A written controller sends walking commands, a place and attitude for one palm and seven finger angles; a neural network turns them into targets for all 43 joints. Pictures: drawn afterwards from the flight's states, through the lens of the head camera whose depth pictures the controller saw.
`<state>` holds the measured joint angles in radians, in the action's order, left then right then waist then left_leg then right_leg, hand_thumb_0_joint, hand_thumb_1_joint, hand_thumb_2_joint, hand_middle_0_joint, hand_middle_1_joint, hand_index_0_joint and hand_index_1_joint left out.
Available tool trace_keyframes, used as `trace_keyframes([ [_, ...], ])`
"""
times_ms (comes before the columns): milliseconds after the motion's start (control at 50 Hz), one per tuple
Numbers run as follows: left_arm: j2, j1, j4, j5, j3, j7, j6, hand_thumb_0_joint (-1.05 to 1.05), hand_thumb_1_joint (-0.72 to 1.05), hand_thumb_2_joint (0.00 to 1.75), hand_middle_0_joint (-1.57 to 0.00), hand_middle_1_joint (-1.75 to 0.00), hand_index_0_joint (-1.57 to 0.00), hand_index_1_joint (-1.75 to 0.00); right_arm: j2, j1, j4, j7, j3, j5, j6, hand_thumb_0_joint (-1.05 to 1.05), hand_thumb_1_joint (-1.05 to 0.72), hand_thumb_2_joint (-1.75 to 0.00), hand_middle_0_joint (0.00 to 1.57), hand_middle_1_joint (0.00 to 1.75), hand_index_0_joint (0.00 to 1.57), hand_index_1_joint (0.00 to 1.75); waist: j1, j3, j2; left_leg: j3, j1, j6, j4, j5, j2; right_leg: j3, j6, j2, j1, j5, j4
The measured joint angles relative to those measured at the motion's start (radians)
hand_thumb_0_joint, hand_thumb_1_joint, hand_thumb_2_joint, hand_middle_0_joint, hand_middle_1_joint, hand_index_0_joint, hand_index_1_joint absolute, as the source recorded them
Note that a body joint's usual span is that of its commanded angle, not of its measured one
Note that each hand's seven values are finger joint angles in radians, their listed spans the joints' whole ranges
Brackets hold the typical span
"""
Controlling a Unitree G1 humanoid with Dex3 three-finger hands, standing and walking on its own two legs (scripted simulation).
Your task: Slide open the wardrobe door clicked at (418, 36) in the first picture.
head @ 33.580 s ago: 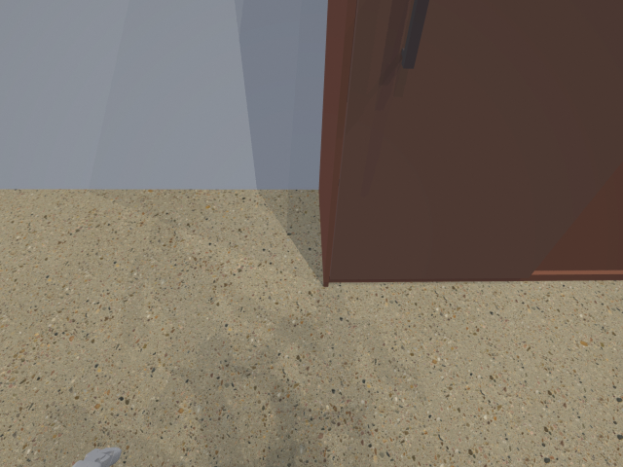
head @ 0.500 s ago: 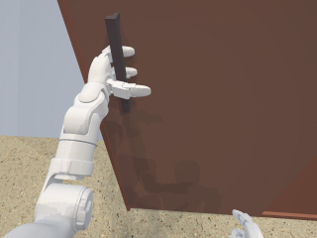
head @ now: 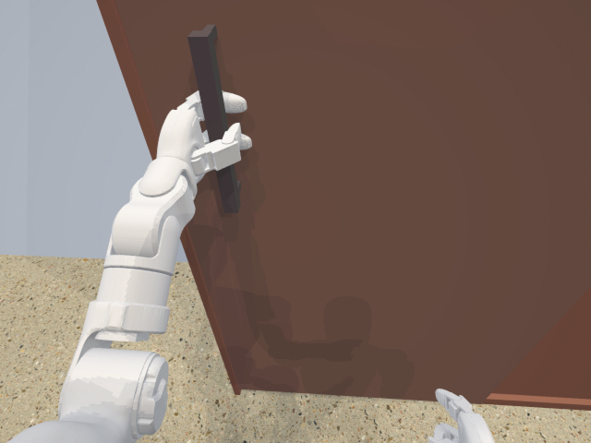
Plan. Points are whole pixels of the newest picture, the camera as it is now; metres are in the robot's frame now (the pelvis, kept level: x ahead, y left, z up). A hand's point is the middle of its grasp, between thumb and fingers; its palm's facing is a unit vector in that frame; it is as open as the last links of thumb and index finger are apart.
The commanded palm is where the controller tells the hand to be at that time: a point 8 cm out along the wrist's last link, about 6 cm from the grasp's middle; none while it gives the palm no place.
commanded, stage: grip the handle and tug to test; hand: left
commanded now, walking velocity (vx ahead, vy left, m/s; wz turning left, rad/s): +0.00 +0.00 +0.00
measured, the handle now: (222, 129) +0.44 +0.13 +0.24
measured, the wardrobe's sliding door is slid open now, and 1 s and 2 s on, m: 0.00 0.00 0.01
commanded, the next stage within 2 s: tug the door sideways, standing still in 0.70 s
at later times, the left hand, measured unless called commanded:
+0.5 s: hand (234, 147) +0.40 +0.11 +0.24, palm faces -0.01 -1.00 +0.00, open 5.4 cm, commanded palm +0.35 +0.16 +0.24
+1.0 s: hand (231, 153) +0.39 +0.11 +0.24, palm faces +0.00 -1.00 -0.02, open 5.9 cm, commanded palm +0.37 +0.13 +0.24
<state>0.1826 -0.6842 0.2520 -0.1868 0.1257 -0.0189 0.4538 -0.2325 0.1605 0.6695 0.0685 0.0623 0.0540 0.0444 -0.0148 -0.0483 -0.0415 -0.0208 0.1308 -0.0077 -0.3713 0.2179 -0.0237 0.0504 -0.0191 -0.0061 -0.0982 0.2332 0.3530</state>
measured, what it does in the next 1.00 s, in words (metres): stands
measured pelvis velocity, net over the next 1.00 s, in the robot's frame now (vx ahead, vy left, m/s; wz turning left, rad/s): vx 0.04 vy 0.00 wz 0.02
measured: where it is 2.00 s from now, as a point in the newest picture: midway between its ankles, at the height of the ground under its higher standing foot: outside the picture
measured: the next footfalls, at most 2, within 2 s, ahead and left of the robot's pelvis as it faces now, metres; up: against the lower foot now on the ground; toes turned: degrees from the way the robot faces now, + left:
right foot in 1.84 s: +0.05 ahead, -0.20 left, +0.00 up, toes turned -5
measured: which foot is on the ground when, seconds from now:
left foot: down 0.00-1.00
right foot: down 0.00-1.00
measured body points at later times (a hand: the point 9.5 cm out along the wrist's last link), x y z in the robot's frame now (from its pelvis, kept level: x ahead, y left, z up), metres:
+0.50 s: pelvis +0.01 +0.00 +0.00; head -0.02 -0.02 +0.45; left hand +0.39 +0.16 +0.24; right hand +0.19 -0.23 -0.09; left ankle -0.01 +0.13 -0.75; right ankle -0.03 -0.10 -0.75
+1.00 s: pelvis +0.04 +0.00 +0.00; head +0.03 -0.03 +0.44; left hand +0.38 +0.16 +0.24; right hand +0.25 -0.22 -0.09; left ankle -0.01 +0.13 -0.75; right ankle -0.03 -0.10 -0.74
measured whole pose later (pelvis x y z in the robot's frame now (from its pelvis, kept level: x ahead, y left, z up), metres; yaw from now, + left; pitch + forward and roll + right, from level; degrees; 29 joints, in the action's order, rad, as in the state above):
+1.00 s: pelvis +0.04 +0.00 +0.00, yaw +1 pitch +1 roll +0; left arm 0.15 -0.48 -0.19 -0.19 0.09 -0.02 0.64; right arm -0.25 0.10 0.64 0.04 0.05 0.05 0.08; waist -0.05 -0.07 -0.05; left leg 0.00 0.14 -0.01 -0.42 0.29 -0.02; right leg 0.07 -0.02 0.00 -0.10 0.32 0.41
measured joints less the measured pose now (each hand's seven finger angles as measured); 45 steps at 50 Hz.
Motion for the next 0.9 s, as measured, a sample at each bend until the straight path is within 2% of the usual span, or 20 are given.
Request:
trace_keyframes([
  [440, 0.000, 0.060, -0.091, -0.003, 0.020, -0.001, 0.034, 0.01, 0.76, 0.81, -0.42, -1.40, -0.39, -1.40, 0.003, -0.013, -0.025, -0.009, 0.006, -0.001, 0.026, 0.01, -0.91, -0.90, 0.20, 0.30, 0.20, 0.30, 0.007, -0.010, -0.006, -0.010, -0.011, -0.002, 0.004, 0.011, -0.003, -0.010, -0.001, -0.003, 0.004, 0.010, 0.002],
  [720, 0.007, 0.218, -0.332, -0.003, 0.049, -0.002, 0.093, -0.01, 0.77, 0.78, -0.39, -1.40, -0.30, -1.40, -0.004, -0.018, -0.076, -0.039, -0.001, -0.003, 0.052, 0.01, -0.91, -0.90, 0.20, 0.30, 0.20, 0.30, 0.022, -0.034, -0.015, -0.033, -0.012, 0.000, 0.000, 0.034, -0.005, -0.034, 0.000, -0.004, -0.009, 0.035, 0.016],
  [840, 0.011, 0.298, -0.465, -0.015, 0.043, 0.010, 0.129, -0.01, 0.76, 0.77, -0.36, -1.40, -0.26, -1.40, -0.008, -0.025, -0.086, -0.049, -0.001, -0.003, 0.054, 0.01, -0.91, -0.90, 0.20, 0.30, 0.20, 0.30, 0.011, -0.044, -0.014, -0.030, -0.008, 0.003, -0.016, 0.050, -0.002, -0.035, 0.001, -0.002, -0.012, 0.055, 0.030],
  [900, 0.002, 0.283, -0.485, -0.016, 0.021, 0.011, 0.157, -0.01, 0.76, 0.77, -0.36, -1.40, -0.27, -1.39, -0.012, -0.032, -0.073, -0.043, -0.003, -0.002, 0.046, 0.01, -0.91, -0.90, 0.20, 0.30, 0.20, 0.30, -0.004, -0.038, -0.011, -0.015, -0.007, 0.001, -0.026, 0.064, 0.000, -0.021, 0.000, 0.000, -0.004, 0.069, 0.035],
])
